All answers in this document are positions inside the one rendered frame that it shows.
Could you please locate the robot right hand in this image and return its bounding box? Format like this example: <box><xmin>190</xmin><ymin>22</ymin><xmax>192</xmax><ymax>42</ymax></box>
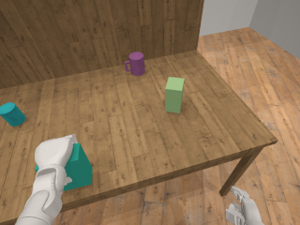
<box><xmin>225</xmin><ymin>186</ymin><xmax>262</xmax><ymax>225</ymax></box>

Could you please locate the robot left hand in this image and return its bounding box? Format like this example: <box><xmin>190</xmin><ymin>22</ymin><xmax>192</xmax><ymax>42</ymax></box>
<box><xmin>35</xmin><ymin>134</ymin><xmax>78</xmax><ymax>186</ymax></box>

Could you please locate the table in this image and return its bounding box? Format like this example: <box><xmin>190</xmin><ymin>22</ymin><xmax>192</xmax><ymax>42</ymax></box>
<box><xmin>0</xmin><ymin>0</ymin><xmax>278</xmax><ymax>225</ymax></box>

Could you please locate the sponge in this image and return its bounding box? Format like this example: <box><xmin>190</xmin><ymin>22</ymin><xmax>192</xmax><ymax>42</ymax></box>
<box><xmin>35</xmin><ymin>142</ymin><xmax>93</xmax><ymax>191</ymax></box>

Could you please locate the left robot forearm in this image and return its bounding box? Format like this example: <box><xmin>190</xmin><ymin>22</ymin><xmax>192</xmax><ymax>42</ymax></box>
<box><xmin>15</xmin><ymin>164</ymin><xmax>66</xmax><ymax>225</ymax></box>

